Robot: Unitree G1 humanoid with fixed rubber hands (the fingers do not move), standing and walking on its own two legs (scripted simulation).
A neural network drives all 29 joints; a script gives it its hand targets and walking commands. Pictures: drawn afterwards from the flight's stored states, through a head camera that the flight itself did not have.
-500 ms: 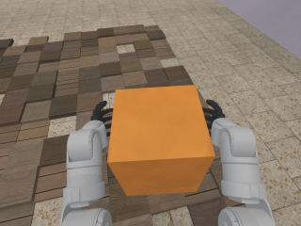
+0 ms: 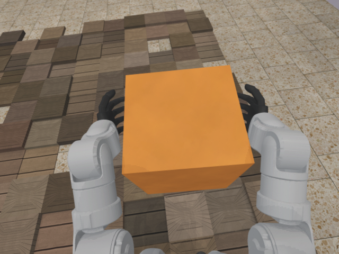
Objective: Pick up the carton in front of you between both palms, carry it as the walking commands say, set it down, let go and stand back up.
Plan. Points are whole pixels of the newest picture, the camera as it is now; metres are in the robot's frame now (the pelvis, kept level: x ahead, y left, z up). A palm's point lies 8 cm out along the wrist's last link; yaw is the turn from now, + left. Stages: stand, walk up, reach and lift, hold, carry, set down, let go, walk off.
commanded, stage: carry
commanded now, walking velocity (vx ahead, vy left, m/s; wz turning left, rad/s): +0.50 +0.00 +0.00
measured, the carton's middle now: (182, 139) +0.36 +0.02 +0.05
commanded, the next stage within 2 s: none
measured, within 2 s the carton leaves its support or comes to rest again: neither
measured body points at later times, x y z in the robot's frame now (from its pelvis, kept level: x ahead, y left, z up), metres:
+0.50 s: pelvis +0.36 +0.03 +0.02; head +0.36 +0.04 +0.47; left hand +0.65 +0.17 +0.13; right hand +0.63 -0.14 +0.13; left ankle +0.32 +0.11 -0.72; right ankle +0.35 -0.09 -0.66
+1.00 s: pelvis +0.68 +0.00 +0.01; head +0.69 -0.01 +0.46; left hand +0.94 +0.17 +0.10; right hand +0.97 -0.13 +0.09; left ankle +0.60 +0.10 -0.71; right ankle +0.62 -0.12 -0.67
